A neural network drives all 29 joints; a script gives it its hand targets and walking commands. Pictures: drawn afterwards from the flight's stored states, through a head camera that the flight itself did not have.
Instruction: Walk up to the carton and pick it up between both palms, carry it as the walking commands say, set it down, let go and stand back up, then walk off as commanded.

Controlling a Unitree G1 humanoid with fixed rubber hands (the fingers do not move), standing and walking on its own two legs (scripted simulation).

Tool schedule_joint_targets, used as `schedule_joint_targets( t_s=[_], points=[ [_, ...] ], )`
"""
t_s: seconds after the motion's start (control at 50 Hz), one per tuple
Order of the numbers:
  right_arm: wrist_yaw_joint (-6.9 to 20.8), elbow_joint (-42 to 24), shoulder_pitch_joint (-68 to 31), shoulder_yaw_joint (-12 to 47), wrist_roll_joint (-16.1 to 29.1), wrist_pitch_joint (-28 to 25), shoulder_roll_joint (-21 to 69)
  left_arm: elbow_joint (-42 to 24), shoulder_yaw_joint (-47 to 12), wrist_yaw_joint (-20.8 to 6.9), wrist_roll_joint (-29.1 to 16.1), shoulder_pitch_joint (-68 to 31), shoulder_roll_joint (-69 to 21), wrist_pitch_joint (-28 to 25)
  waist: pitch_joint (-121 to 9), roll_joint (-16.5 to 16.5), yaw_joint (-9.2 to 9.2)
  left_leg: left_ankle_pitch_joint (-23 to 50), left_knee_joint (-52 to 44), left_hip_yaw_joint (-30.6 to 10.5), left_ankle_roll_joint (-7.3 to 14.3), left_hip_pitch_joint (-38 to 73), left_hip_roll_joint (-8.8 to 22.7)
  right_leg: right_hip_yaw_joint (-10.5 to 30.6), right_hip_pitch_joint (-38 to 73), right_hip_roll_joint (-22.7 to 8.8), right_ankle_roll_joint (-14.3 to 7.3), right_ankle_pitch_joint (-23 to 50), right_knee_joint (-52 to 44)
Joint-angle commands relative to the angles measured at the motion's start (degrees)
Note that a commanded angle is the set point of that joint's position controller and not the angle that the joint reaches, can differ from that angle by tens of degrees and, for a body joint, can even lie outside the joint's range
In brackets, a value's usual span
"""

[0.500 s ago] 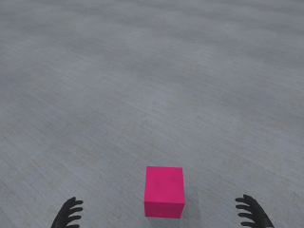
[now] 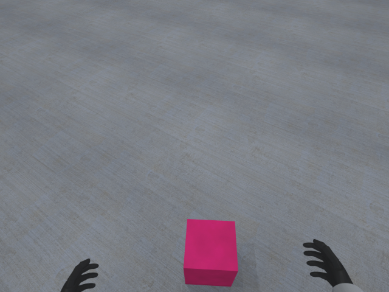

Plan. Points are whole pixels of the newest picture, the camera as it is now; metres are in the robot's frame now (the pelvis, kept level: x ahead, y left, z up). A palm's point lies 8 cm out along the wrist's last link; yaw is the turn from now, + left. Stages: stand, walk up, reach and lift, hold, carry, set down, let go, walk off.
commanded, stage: stand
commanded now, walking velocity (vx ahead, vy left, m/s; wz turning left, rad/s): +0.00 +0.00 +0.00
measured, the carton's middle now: (209, 253) +0.42 -0.03 -0.64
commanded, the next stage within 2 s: walk off in 1.22 s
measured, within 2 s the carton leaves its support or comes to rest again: neither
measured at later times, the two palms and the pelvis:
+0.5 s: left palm out of the picture +0.10 +0.29 -0.09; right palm out of the picture +0.14 -0.24 -0.03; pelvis -0.03 +0.00 +0.00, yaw +0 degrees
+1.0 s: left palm out of the picture +0.07 +0.29 -0.09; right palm out of the picture +0.12 -0.24 -0.04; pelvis -0.05 +0.01 +0.00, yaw +0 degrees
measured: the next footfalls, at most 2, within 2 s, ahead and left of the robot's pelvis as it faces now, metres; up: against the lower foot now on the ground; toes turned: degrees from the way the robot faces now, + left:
none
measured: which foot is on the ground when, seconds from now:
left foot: down 0.00-1.00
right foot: down 0.00-1.00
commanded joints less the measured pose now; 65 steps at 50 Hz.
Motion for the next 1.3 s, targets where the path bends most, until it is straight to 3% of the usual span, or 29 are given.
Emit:
schedule_joint_targets(
  t_s=[0.0,0.02,0.04,0.08,0.16,0.2,0.28,0.38,0.42,0.46,0.54,0.56,0.64,0.66,0.7,0.74,0.78,0.82,0.84,0.88,0.9,0.98,1.02,1.1,1.18,1.2,1.22,1.24,1.28],
  points=[
    [-1.7,1.9,-1.9,-3.6,-0.3,-1.2,-11.8,-2.0,0.4,1.2,0.1,-2.1,10.5,-1.4,-5.6,4.3,-0.33,33.9,-1.7,-2.6,0.9,2.0,6.3,7.8,1.8,-8.3,1.8,40.4,-4.2],
    [-1.4,2.1,-2.0,-3.4,-0.4,-1.1,-11.2,-2.3,0.1,1.2,0.2,-3.3,10.3,-1.3,-7.7,2.2,-0.06,32.2,-2.3,-2.3,0.9,3.4,6.6,7.3,2.2,-8.0,1.6,38.2,-3.6],
    [-1.2,2.0,-0.7,-3.2,0.0,-1.6,-11.2,-2.3,-0.3,1.2,0.1,-2.8,9.8,-1.1,-6.5,3.8,-0.99,31.3,-2.3,-3.0,1.0,2.8,6.8,8.7,2.1,-8.7,1.3,37.9,-4.4],
    [-1.5,1.7,-3.8,-3.3,-0.7,-1.3,-11.6,-1.9,0.2,0.9,0.1,-3.5,10.6,-1.4,-6.6,1.6,0.36,27.1,-3.7,-2.6,0.5,1.8,6.2,8.5,2.3,-8.3,1.6,32.3,-6.0],
    [-1.8,1.7,-3.8,-3.8,-0.4,-2.3,-13.7,-2.0,-0.4,0.9,-0.2,-3.8,9.1,-1.6,-5.2,6.2,0.27,31.7,-4.1,-3.3,0.8,1.9,6.8,7.9,1.0,-7.4,1.0,31.8,-5.2],
    [-1.4,1.8,-2.7,-3.6,-0.5,-1.8,-10.9,-0.6,0.0,1.0,0.2,-2.4,10.8,-1.9,-4.3,2.7,0.08,27.2,-4.3,-3.8,0.6,2.9,6.7,8.4,-0.3,-8.1,1.3,29.9,-6.5],
    [-1.3,1.6,-3.2,-3.0,-0.6,-2.1,-11.0,0.1,0.2,0.9,0.0,-1.2,10.6,-2.0,-3.7,4.7,1.00,23.6,-4.8,-4.0,0.6,0.3,6.7,9.4,1.7,-8.8,1.1,28.1,-7.2],
    [-1.3,1.4,-4.8,-3.3,-0.7,-2.6,-12.6,0.2,-0.5,0.4,-0.1,-3.5,10.2,-2.4,-1.0,2.9,0.71,15.1,-7.3,-4.8,1.3,0.3,6.7,10.1,-2.9,-7.9,-0.3,15.3,-9.8],
    [-1.4,1.5,-4.2,-3.4,-0.7,-2.5,-13.3,0.5,-0.8,0.3,-0.3,-2.8,8.9,-2.6,-0.1,7.1,0.79,14.4,-7.5,-4.8,1.6,-0.3,6.9,10.3,-3.6,-7.9,-0.4,14.9,-9.7],
    [-1.3,1.6,-4.9,-3.3,-0.5,-2.8,-12.5,1.0,-0.6,0.2,-0.2,-3.4,9.6,-2.6,0.5,4.1,0.77,15.3,-7.3,-5.2,2.1,-1.3,7.4,11.0,-2.9,-8.1,-0.7,15.6,-10.0],
    [-1.3,2.2,-3.5,-3.4,-0.3,-2.9,-12.6,0.4,0.0,0.4,0.1,-4.4,10.9,-2.8,0.5,7.0,0.10,12.6,-8.6,-5.1,1.4,-1.4,6.3,11.2,-3.6,-8.5,-0.6,12.2,-10.4],
    [-1.2,2.2,-4.1,-3.4,-0.6,-3.4,-13.6,0.9,-0.4,0.1,-0.6,-4.7,9.5,-2.6,0.9,5.5,0.18,12.5,-9.6,-6.3,2.1,-1.8,7.4,9.7,-2.4,-6.8,-0.2,14.4,-9.3],
    [-1.0,2.5,-4.2,-3.3,-0.2,-3.5,-12.8,1.0,-0.3,-0.1,-0.4,-4.5,10.0,-2.9,-0.4,8.4,0.27,13.3,-9.7,-6.0,1.9,-2.3,7.4,9.3,-0.4,-7.2,-0.4,16.9,-9.1],
    [-0.9,2.8,-4.5,-2.8,-0.2,-3.7,-12.0,1.5,-0.6,-0.2,-0.7,-2.7,10.0,-2.9,-2.5,7.0,1.35,13.0,-9.9,-6.3,2.0,-1.6,7.6,9.6,0.2,-7.6,-0.5,15.2,-8.5],
    [-1.1,3.0,-2.5,-3.6,-0.2,-3.9,-13.4,1.2,-0.1,-0.1,-0.2,-4.6,10.7,-2.7,1.7,6.4,-0.54,11.1,-10.3,-7.1,2.1,-1.8,7.5,9.7,-3.2,-7.3,-1.0,13.6,-9.3],
    [-1.0,3.0,-3.4,-3.1,-0.5,-3.6,-13.1,1.4,-0.3,0.0,-0.5,-3.4,10.2,-2.5,2.6,8.2,0.39,8.3,-10.1,-6.3,2.2,-3.3,7.3,9.9,-3.9,-7.1,-0.4,9.8,-10.5],
    [-1.1,2.6,-5.0,-3.2,-0.4,-3.7,-12.4,1.6,-0.5,-0.2,-0.3,-5.0,9.7,-2.9,0.9,6.0,-0.24,7.2,-10.5,-6.4,2.1,-3.0,7.1,9.6,-2.8,-6.9,-0.5,10.4,-10.2],
    [-0.8,2.9,-4.8,-3.1,0.0,-3.8,-11.6,2.2,0.0,0.0,-0.5,-1.9,10.8,-3.3,2.5,6.0,1.20,7.7,-9.6,-7.3,2.6,-3.5,7.0,11.5,-4.0,-8.2,-1.5,7.9,-11.0],
    [-0.7,3.0,-4.1,-3.0,0.1,-4.0,-12.3,2.4,-0.4,-0.2,-0.2,-3.5,9.9,-3.0,2.6,5.3,-0.37,5.7,-9.6,-6.4,2.2,-2.9,6.7,11.2,-4.9,-7.9,-1.2,7.5,-11.9],
    [-0.7,3.0,-5.0,-3.5,-0.1,-3.9,-12.8,2.1,0.2,0.0,-0.3,-4.8,11.3,-3.3,3.6,5.8,0.05,5.8,-8.9,-5.4,2.1,-2.8,6.1,12.9,-6.8,-9.3,-1.3,3.6,-13.6],
    [-0.4,3.3,-3.9,-3.1,-0.2,-3.9,-12.3,2.3,-0.1,-0.2,-0.6,-4.5,11.8,-3.1,1.8,5.4,-0.87,6.4,-8.9,-6.1,2.6,-0.7,6.7,12.0,-6.4,-8.6,-1.6,5.2,-13.2],
    [-0.7,4.4,-3.4,-3.3,-0.2,-4.0,-13.0,2.3,0.0,0.1,-0.6,-5.3,11.3,-3.3,1.9,6.5,-0.53,9.4,-8.6,-6.3,2.3,-1.3,6.6,11.9,-5.7,-9.0,-1.5,8.4,-11.6],
    [-0.9,3.7,-4.4,-3.2,0.1,-3.9,-12.8,2.4,0.0,0.3,-0.7,-4.2,10.7,-3.2,-0.3,6.9,-0.01,15.9,-7.7,-6.3,2.1,-0.1,7.5,10.8,-3.0,-8.1,-1.1,15.2,-10.2],
    [-1.0,3.8,-4.7,-3.5,0.3,-4.5,-14.5,3.2,-0.8,0.1,-1.1,-3.0,10.2,-3.3,-0.9,5.1,0.59,18.9,-7.7,-6.3,2.2,-0.5,7.5,9.5,-0.9,-8.0,-1.1,20.0,-9.1],
    [-0.7,4.5,-3.8,-2.6,0.4,-4.0,-12.2,3.2,-0.1,0.3,-1.4,-3.3,12.1,-3.0,-4.1,8.7,0.59,20.7,-7.6,-5.6,2.4,1.8,8.0,10.1,0.6,-9.0,-1.2,21.1,-8.1],
    [-0.7,4.3,-3.3,-2.6,0.7,-4.2,-12.3,2.9,0.1,0.0,-1.5,-4.7,11.8,-3.1,-3.4,7.3,-0.75,20.6,-8.5,-6.3,2.0,1.0,8.2,9.1,1.1,-8.1,-0.8,21.9,-8.4],
    [-1.2,4.6,-4.9,-2.7,0.2,-4.0,-13.8,3.4,-0.3,0.1,-1.4,-4.0,10.5,-2.9,-2.4,8.4,0.66,20.8,-8.0,-5.6,2.3,-0.1,7.9,9.6,0.4,-8.5,-0.7,21.6,-9.1],
    [-1.1,4.8,-3.1,-3.0,0.5,-4.0,-14.1,2.9,-0.6,0.0,-1.5,-4.7,10.6,-3.0,-1.0,8.2,-0.23,19.0,-8.2,-5.8,2.1,-0.2,7.5,9.7,0.3,-8.6,-1.0,21.1,-9.3],
    [-1.1,4.7,-4.2,-2.9,0.4,-3.7,-13.2,3.5,-0.3,0.2,-1.3,-4.2,11.9,-3.2,-0.4,4.8,0.04,19.9,-8.5,-6.1,2.4,0.6,8.0,10.2,-1.8,-9.0,-1.2,19.3,-9.1]
  ],
)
